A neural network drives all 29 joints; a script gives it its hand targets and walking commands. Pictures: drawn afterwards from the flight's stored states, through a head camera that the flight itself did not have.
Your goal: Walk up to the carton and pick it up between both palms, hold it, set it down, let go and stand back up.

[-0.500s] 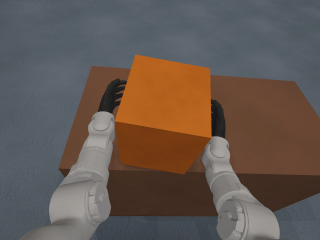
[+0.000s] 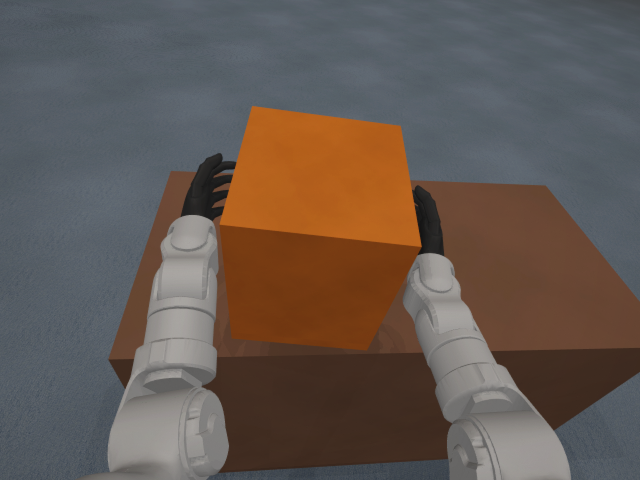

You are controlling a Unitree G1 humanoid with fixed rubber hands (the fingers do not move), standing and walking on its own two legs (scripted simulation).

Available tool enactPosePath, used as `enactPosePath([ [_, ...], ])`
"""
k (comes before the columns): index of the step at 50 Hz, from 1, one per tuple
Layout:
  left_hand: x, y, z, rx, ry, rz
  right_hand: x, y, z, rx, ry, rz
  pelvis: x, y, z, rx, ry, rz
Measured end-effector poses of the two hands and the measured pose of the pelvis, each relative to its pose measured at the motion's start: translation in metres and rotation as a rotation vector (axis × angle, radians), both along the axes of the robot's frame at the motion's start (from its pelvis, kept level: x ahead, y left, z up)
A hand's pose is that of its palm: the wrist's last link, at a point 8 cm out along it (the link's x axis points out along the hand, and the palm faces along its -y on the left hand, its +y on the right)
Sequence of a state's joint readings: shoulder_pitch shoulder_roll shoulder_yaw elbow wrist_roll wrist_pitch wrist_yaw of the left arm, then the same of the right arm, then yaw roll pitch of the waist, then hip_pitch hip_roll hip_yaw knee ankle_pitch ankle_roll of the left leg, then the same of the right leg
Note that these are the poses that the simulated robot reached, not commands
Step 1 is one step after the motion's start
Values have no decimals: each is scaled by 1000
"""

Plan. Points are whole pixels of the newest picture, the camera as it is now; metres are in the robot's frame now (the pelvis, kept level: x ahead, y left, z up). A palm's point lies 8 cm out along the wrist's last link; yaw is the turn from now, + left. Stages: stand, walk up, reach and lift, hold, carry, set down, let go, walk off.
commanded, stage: reach and lift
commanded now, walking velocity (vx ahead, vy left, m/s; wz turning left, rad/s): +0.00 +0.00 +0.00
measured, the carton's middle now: (313, 236) +0.41 +0.01 +0.10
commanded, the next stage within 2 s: hold in 1.64 s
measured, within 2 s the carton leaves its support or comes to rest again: neither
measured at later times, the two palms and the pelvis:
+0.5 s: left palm (197, 207) +0.37 +0.16 +0.17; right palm (438, 233) +0.36 -0.14 +0.16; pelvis -0.01 +0.00 +0.00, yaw +1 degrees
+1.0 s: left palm (195, 193) +0.36 +0.15 +0.20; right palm (450, 207) +0.36 -0.14 +0.20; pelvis -0.01 -0.01 +0.00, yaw +2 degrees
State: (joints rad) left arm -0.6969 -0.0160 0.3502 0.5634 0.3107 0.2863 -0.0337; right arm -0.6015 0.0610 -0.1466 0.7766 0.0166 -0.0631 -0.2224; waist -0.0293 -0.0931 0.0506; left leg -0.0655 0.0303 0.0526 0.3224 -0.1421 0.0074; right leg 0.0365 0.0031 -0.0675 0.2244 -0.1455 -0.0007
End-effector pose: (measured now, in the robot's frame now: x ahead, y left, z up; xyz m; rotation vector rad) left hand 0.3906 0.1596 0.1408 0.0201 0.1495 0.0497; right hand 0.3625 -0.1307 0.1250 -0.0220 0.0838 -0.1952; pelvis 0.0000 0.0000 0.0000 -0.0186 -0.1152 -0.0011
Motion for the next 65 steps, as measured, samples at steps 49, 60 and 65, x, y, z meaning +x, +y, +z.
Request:
enactPosePath([
  [49,-30,-8,59,15,15,78,-1,-9,72,33,-12,88,-14,-15,-3,12,-71,28],
  [60,-29,-4,61,26,17,74,-1,-6,72,44,-10,83,-14,-12,-3,9,-71,33],
  [65,-28,-6,63,32,17,70,-2,-8,72,48,-10,77,-14,-10,-3,7,-65,29],
])
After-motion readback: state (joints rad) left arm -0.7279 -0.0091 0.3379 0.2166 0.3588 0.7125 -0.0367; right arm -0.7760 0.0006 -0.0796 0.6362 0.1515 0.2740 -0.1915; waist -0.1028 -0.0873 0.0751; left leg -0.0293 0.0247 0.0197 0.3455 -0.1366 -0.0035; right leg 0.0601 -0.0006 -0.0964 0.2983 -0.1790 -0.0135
